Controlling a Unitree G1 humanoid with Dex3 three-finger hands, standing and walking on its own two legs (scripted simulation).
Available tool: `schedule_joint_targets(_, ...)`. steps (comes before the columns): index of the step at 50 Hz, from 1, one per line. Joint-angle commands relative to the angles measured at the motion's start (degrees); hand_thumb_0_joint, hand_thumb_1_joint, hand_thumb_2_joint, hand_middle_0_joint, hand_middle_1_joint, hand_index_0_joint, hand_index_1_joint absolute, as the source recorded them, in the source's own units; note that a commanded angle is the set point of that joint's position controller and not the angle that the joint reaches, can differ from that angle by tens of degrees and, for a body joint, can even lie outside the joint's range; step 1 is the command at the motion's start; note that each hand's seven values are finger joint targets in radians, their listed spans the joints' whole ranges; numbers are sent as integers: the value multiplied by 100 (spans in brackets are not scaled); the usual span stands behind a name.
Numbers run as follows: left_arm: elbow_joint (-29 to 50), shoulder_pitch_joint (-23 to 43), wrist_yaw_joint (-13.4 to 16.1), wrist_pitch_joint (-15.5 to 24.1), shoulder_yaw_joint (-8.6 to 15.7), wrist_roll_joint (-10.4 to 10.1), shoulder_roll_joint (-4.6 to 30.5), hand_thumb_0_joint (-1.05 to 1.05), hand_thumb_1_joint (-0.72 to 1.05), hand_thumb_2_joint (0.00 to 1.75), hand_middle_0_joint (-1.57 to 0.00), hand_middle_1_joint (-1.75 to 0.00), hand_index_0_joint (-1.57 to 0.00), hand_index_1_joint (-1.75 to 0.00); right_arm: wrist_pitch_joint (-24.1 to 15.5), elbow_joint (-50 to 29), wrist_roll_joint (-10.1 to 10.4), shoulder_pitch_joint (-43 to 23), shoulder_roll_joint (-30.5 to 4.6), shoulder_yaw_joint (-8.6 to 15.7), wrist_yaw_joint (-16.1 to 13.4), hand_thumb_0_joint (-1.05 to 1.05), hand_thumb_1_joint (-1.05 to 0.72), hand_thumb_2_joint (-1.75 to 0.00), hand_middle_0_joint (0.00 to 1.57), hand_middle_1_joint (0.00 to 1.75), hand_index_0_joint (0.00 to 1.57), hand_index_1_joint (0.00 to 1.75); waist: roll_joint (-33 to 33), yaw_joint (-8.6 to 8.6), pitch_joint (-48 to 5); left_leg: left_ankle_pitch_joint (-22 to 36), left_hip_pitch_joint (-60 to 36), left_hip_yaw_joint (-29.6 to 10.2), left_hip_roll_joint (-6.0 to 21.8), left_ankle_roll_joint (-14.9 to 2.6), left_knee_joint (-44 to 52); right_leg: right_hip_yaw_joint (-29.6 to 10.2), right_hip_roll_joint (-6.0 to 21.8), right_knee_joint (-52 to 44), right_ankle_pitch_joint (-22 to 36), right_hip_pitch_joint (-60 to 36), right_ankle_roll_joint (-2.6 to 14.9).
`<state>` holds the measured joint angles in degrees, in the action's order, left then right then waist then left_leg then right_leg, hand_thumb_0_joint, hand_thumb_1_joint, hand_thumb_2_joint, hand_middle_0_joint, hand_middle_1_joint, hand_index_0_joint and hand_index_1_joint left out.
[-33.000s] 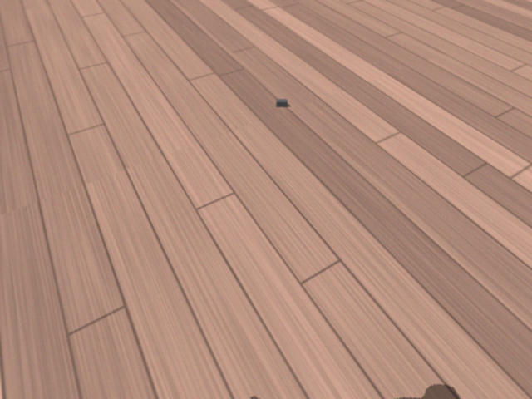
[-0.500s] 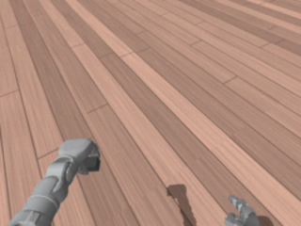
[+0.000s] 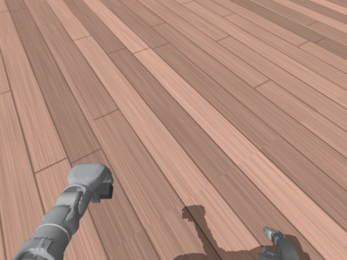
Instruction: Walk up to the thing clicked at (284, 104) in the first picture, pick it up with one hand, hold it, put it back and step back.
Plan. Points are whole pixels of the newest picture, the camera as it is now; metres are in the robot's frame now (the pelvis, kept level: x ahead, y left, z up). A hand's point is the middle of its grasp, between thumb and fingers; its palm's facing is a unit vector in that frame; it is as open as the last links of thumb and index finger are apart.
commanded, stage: crouch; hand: left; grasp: from above
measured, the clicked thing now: (98, 190) +0.31 +0.22 -0.11
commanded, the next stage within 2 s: lower in 1.74 s
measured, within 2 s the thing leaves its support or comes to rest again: neither
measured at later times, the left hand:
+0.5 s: hand (114, 200) +0.34 +0.22 -0.32, palm faces -0.42 +0.03 -0.91, open 6.3 cm
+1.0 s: hand (125, 211) +0.36 +0.22 -0.50, palm faces -0.46 -0.01 -0.89, open 6.3 cm
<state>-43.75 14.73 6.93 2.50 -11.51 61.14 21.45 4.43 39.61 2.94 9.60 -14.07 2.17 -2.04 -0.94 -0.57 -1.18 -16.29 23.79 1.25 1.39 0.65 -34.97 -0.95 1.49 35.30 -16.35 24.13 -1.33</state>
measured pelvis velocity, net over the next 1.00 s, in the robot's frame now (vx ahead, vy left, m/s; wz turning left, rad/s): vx -0.07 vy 0.00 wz -0.03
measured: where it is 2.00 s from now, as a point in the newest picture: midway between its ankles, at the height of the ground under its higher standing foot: outside the picture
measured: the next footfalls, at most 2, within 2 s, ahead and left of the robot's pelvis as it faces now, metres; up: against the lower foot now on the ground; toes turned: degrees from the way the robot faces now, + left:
none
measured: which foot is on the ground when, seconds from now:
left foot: down 0.00-1.00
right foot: down 0.00-1.00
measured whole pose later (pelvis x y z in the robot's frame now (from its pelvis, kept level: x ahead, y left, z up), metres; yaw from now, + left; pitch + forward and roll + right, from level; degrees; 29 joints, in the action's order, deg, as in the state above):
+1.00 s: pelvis -0.07 +0.00 -0.33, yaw -2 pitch +37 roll -5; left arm -73.1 45.5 23.8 4.5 -1.4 68.8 27.2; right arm -3.9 43.2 -5.6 6.8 -13.9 2.4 3.8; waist -1.1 -9.3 -9.5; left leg -38.6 118.2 -4.7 0.9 0.8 -119.5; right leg 0.9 0.6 116.8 -38.3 115.6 -2.1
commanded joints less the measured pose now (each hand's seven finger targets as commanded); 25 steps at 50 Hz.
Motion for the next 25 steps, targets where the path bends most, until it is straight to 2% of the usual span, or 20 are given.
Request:
schedule_joint_targets(1,110,2224,767,49,373,240,799,0,92,13,-134,0,-133,0,-182,-381,-155,207,-838,412,22,0,-89,-90,20,30,20,30,60,-298,-1717,1140,26,76,-209,-45,-801,112,-261,543,1005,786,215)
schedule_joint_targets(3,-266,2585,1007,78,418,394,835,0,90,16,-133,0,-132,0,-209,-375,-204,379,-866,455,58,0,-89,-90,20,30,20,30,129,-336,-1931,844,716,63,-227,-46,-1341,116,-248,996,790,1208,226)
schedule_joint_targets(4,-407,2618,1117,82,442,427,805,0,89,14,-132,0,-131,0,-225,-390,-220,411,-849,463,76,0,-89,-90,20,30,20,30,61,-302,-2062,732,1034,68,-227,-42,-1575,111,-246,1229,691,1412,236)
schedule_joint_targets(6,-815,2854,1293,40,401,488,693,0,90,15,-132,-2,-131,-3,-263,-413,-254,452,-887,498,95,0,-90,-90,20,30,20,30,17,-378,-2270,415,1600,89,-236,-65,-2044,107,-237,1618,442,1912,238)
schedule_joint_targets(8,-978,3195,1453,16,472,554,820,0,90,18,-132,-3,-131,-4,-319,-386,-293,514,-930,522,103,0,-90,-90,20,30,20,30,-124,-416,-2550,236,2060,55,-213,-76,-2470,131,-263,2106,251,2483,264)
schedule_joint_targets(11,-1276,3347,1594,-11,600,575,947,0,88,21,-130,-3,-129,-4,-403,-334,-360,608,-966,567,85,0,-89,-90,20,30,20,30,-355,-376,-2999,-78,2621,-69,-186,-67,-3001,228,-277,2774,-88,3198,315)
schedule_joint_targets(12,-1295,3494,1625,-14,586,565,905,0,89,19,-131,-4,-130,-5,-423,-337,-373,657,-962,576,73,0,-90,-90,20,30,20,30,-363,-458,-3098,-245,2909,-78,-194,-75,-3156,237,-270,2949,-199,3369,322)
schedule_joint_targets(14,-1343,3589,1678,-38,726,597,1125,0,89,20,-131,-4,-130,-5,-469,-309,-413,682,-1007,602,46,0,-89,-90,20,30,20,30,-421,-404,-3425,-444,3265,-146,-174,-73,-3477,274,-272,3366,-387,3757,343)
schedule_joint_targets(16,-1254,3810,1694,-69,776,564,1126,0,89,21,-130,-4,-130,-5,-511,-276,-460,719,-1015,600,40,0,-89,-90,20,30,20,30,-558,-486,-3778,-399,3521,-222,-145,-74,-3820,291,-261,3765,-367,4136,349)
schedule_joint_targets(17,-1210,3913,1708,-92,827,557,1234,0,89,21,-132,-3,-131,-4,-511,-291,-459,770,-1016,625,22,0,-89,-90,20,30,20,30,-502,-490,-4015,-488,3611,-197,-150,-82,-3949,306,-264,3872,-443,4163,352)
schedule_joint_targets(20,-1596,3956,1701,-168,949,523,1305,0,87,22,-129,-6,-128,-7,-563,-195,-529,774,-1028,591,13,0,-89,-90,20,30,20,30,-443,-591,-3873,-784,4253,-284,-138,-86,-4302,335,-255,4321,-697,4766,361)
schedule_joint_targets(22,-1698,4103,1634,-151,938,519,1302,0,86,21,-129,-4,-128,-5,-592,-157,-551,823,-1023,594,20,0,-89,-90,20,30,20,30,-410,-666,-3966,-1030,4567,-289,-148,-104,-4564,354,-265,4528,-914,5053,364)
schedule_joint_targets(24,-1628,4239,1612,-101,1018,482,1447,0,89,20,-128,-6,-129,-6,-620,-193,-568,783,-997,594,32,0,-89,-90,20,30,20,30,-398,-642,-4136,-1342,4932,-238,-189,-123,-4798,353,-280,4709,-1203,5150,370)
schedule_joint_targets(25,-1904,4147,1581,-96,1004,477,1395,0,89,21,-129,-6,-129,-6,-640,-174,-570,839,-1035,582,42,0,-89,-90,20,30,20,30,-235,-753,-3995,-1529,5118,-295,-189,-128,-4911,383,-279,4804,-1383,5390,366)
